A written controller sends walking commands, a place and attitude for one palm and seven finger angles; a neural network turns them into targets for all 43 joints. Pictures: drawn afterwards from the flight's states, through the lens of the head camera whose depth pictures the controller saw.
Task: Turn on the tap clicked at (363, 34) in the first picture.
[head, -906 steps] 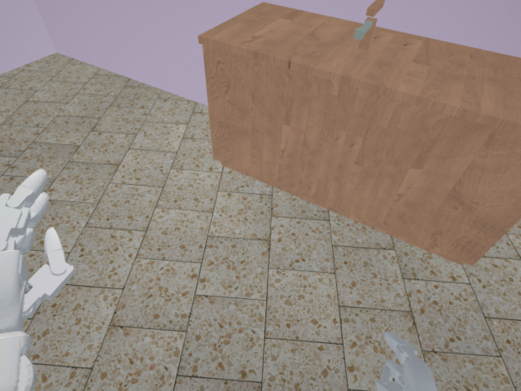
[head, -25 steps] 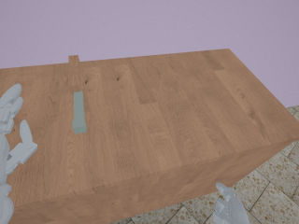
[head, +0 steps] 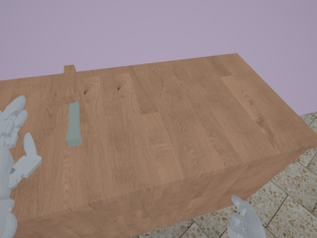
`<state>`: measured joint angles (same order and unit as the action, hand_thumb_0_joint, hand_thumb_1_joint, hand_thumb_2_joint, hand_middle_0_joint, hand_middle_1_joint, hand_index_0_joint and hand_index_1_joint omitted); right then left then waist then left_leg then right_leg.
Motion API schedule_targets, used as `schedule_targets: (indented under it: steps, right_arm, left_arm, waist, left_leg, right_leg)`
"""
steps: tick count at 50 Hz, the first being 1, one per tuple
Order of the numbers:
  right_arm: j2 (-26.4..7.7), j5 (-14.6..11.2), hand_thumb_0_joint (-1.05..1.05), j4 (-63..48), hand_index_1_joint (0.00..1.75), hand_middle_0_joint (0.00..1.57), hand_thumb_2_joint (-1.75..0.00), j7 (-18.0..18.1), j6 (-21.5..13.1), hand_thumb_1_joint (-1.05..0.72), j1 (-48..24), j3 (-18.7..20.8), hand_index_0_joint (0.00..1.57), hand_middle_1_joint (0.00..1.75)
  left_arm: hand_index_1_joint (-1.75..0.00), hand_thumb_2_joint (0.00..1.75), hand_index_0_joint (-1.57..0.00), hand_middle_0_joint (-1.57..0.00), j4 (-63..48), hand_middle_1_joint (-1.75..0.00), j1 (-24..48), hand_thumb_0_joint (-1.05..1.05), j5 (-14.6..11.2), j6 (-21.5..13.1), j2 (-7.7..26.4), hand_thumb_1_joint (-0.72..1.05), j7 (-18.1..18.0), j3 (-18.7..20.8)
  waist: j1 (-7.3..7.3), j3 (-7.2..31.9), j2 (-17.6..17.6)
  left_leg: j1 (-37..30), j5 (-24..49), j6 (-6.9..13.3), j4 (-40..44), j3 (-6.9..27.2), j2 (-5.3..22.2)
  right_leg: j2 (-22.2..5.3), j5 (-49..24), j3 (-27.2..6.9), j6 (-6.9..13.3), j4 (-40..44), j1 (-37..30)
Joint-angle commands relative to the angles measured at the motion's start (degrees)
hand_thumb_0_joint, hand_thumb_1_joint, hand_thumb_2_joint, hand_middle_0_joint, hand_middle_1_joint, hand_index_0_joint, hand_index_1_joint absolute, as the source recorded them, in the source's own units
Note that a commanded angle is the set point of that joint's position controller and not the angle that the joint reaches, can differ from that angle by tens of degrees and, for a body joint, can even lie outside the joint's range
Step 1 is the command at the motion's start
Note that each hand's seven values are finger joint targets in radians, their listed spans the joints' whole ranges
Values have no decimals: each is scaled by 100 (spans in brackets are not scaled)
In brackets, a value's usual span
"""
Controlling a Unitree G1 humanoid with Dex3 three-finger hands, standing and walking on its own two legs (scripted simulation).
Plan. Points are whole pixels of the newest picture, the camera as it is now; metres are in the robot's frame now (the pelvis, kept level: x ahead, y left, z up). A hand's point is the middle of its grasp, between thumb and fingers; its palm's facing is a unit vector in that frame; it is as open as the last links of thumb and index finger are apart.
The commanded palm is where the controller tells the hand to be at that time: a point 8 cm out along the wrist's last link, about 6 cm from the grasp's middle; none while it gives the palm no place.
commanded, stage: shuffle to correct the standing spot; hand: left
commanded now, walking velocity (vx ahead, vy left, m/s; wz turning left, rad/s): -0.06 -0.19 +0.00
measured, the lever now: (74, 138) +0.32 +0.24 +0.07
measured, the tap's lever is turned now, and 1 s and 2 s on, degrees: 0 0 0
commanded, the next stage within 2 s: none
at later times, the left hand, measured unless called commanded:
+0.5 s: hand (64, 163) +0.21 +0.19 +0.16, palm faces +0.32 -0.86 -0.39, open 7.4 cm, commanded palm +0.15 +0.23 +0.17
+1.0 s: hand (69, 165) +0.21 +0.18 +0.16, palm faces +0.30 -0.86 -0.41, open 7.4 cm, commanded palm +0.15 +0.22 +0.17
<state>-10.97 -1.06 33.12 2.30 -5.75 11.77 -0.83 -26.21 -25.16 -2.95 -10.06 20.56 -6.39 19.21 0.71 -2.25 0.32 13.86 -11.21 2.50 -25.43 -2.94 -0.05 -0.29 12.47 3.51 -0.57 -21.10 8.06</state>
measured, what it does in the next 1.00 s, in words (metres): shifts its weight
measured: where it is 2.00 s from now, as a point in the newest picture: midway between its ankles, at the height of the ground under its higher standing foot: outside the picture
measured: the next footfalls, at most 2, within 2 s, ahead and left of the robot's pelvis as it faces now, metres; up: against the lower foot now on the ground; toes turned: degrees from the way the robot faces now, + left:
none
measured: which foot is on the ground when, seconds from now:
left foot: down 0.00-1.00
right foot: down 0.00-1.00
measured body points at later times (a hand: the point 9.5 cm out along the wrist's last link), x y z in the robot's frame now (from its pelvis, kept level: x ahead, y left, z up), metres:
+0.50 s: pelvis -0.01 -0.05 +0.00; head +0.02 -0.03 +0.44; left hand +0.19 +0.24 +0.18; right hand +0.17 -0.28 -0.08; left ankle +0.03 +0.09 -0.74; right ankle -0.01 -0.13 -0.74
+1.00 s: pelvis -0.01 -0.06 -0.01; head +0.02 -0.05 +0.44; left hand +0.19 +0.23 +0.18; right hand +0.16 -0.28 -0.09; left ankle +0.03 +0.09 -0.74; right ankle -0.01 -0.13 -0.74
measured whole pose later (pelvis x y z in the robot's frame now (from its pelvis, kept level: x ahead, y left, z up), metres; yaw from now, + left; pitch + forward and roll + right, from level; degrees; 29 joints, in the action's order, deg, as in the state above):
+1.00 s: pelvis -0.01 -0.06 -0.01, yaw +0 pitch +1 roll -2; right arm -10.7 -1.0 31.4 2.2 -5.1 12.0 0.2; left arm -32.1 -28.1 -6.0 -8.3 23.8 -4.7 21.6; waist -0.1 -3.2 -0.2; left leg 18.8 -12.4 -2.1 -30.5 -0.5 4.8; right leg 4.5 14.0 5.4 4.2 -25.7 12.7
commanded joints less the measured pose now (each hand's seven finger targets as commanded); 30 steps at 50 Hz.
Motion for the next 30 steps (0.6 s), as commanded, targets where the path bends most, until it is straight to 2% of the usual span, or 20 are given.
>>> schedule_targets:
  steps: [1, 3, 4, 5, 9, 10, 13, 14, 15, 16, 19, 20, 24, 25, 26, 28, 29, 30]
  right_arm:
    - [-724, -25, 0, -998, 30, 20, -90, 52, -296, -90, -503, 283, 20, 30]
    - [-724, -22, 0, -1004, 30, 20, -90, 35, -281, -90, -441, 303, 20, 30]
    - [-699, -46, 0, -1013, 30, 20, -90, 23, -281, -90, -544, 280, 20, 30]
    - [-722, -8, 0, -978, 30, 20, -90, 7, -251, -90, -479, 265, 20, 30]
    - [-692, -54, 0, -1064, 30, 20, -90, -12, -247, -90, -514, 304, 20, 30]
    - [-721, -15, 0, -1040, 30, 20, -90, -22, -221, -90, -468, 286, 20, 30]
    - [-727, -21, 0, -1099, 30, 20, -90, -5, -244, -90, -425, 351, 20, 30]
    - [-687, -58, 0, -1084, 30, 20, -90, -2, -234, -90, -504, 318, 20, 30]
    - [-725, -16, 0, -1057, 30, 20, -90, -8, -213, -90, -452, 310, 20, 30]
    - [-736, -24, 0, -1104, 30, 20, -90, 15, -235, -90, -452, 375, 20, 30]
    - [-710, -69, 0, -1085, 30, 20, -90, 18, -235, -90, -491, 364, 20, 30]
    - [-739, -21, 0, -1042, 30, 20, -90, 17, -218, -90, -447, 349, 20, 30]
    - [-715, -65, 0, -1059, 30, 20, -90, 53, -217, -90, -491, 386, 20, 30]
    - [-743, -26, 0, -1027, 30, 20, -90, 48, -197, -90, -439, 372, 20, 30]
    - [-749, -30, 0, -1076, 30, 20, -90, 66, -218, -90, -450, 425, 20, 30]
    - [-736, -38, 0, -1057, 30, 20, -90, 69, -211, -90, -393, 428, 20, 30]
    - [-711, -80, 0, -1036, 30, 20, -90, 70, -202, -90, -497, 396, 20, 30]
    - [-732, -23, 0, -990, 30, 20, -90, 64, -185, -90, -442, 372, 20, 30]
  left_arm:
    - [-30, 90, -20, -20, -1412, -30, 581, 0, -70, -388, 992, 90, -43, 660]
    - [-30, 90, -20, -20, -1367, -30, 463, 0, -76, -378, 982, 90, -36, 686]
    - [-30, 90, -20, -20, -1408, -30, 385, 0, -82, -350, 1050, 90, -41, 757]
    - [-30, 90, -20, -20, -1279, -30, 357, 0, -115, -345, 871, 90, 1, 589]
    - [-30, 90, -20, -20, -1462, -30, 236, 0, -126, -321, 1086, 90, -9, 809]
    - [-30, 90, -20, -20, -1356, -30, 261, 0, -161, -319, 931, 90, 26, 659]
    - [-30, 90, -20, -20, -1522, -30, 258, 0, -168, -330, 1102, 90, 30, 823]
    - [-30, 90, -20, -20, -1544, -30, 186, 0, -181, -293, 1185, 90, 12, 903]
    - [-30, 90, -20, -20, -1446, -30, 184, 0, -204, -286, 975, 90, 52, 707]
    - [-30, 90, -20, -20, -1569, -30, 244, 0, -207, -288, 1131, 90, 49, 839]
    - [-30, 90, -20, -20, -1708, -30, 162, 0, -239, -250, 1197, 90, 46, 900]
    - [-30, 90, -20, -20, -1547, -30, 109, 0, -257, -249, 1051, 90, 69, 779]
    - [-30, 90, -20, -20, -1595, -30, 4, 0, -289, -186, 1224, 90, 50, 955]
    - [-30, 90, -20, -20, -1529, -30, 28, 0, -306, -192, 1049, 90, 78, 774]
    - [-30, 90, -20, -20, -1628, -30, 82, 0, -308, -194, 1210, 90, 68, 916]
    - [-30, 90, -20, -20, -1562, -30, 26, 0, -326, -184, 1199, 90, 63, 936]
    - [-30, 90, -20, -20, -1622, -30, -13, 0, -334, -149, 1238, 90, 33, 949]
    - [-30, 90, -20, -20, -1600, -30, 28, 0, -339, -175, 1122, 90, 41, 835]
  waist:
    - [-18, 784, -509]
    - [-9, 831, -464]
    - [-12, 798, -582]
    - [-17, 780, -594]
    - [-20, 806, -516]
    - [-26, 764, -488]
    - [-12, 840, -602]
    - [-20, 826, -516]
    - [-30, 819, -436]
    - [-17, 847, -458]
    - [-26, 968, -472]
    - [-32, 965, -444]
    - [-37, 891, -276]
    - [-56, 859, -200]
    - [-36, 825, -238]
    - [-50, 834, -62]
    - [-68, 765, -176]
    - [-79, 828, -163]
  left_leg:
    - [-539, 833, -157, 618, 850, 780]
    - [-555, 897, -161, 566, 845, 842]
    - [-587, 968, -167, 569, 826, 850]
    - [-477, 802, -144, 628, 820, 859]
    - [-465, 649, -132, 504, 797, 907]
    - [-334, 494, -118, 547, 786, 898]
    - [-381, 583, -112, 356, 754, 935]
    - [-383, 660, -109, 323, 741, 914]
    - [-334, 563, -94, 303, 702, 890]
    - [-349, 683, -99, 194, 691, 903]
    - [-418, 971, -113, -27, 637, 855]
    - [-383, 875, -94, -44, 580, 847]
    - [-309, 652, -121, -246, 547, 788]
    - [-252, 477, -113, -293, 498, 747]
    - [-220, 344, -127, -348, 485, 739]
    - [-184, 172, -139, -509, 451, 677]
    - [-231, 184, -132, -518, 460, 647]
    - [-191, 145, -111, -495, 461, 654]
  right_leg:
    - [-251, -748, -337, 108, 145, 23]
    - [-243, -752, -336, 115, 144, 6]
    - [-222, -725, -295, 101, 131, 75]
    - [-170, -620, -252, 78, 173, 62]
    - [-217, -660, -313, 112, 193, 89]
    - [-187, -591, -281, 92, 228, 85]
    - [-255, -734, -386, 134, 201, 96]
    - [-252, -752, -349, 127, 215, 122]
    - [-224, -747, -329, 114, 243, 144]
    - [-276, -891, -411, 132, 219, 128]
    - [-330, -1111, -436, 196, 149, 141]
    - [-312, -1068, -417, 155, 179, 197]
    - [-428, -1062, -572, 234, 169, 356]
    - [-417, -948, -559, 216, 205, 443]
    - [-472, -955, -661, 219, 199, 491]
    - [-558, -879, -754, 263, 211, 578]
    - [-591, -822, -794, 310, 233, 694]
    - [-554, -707, -713, 285, 223, 671]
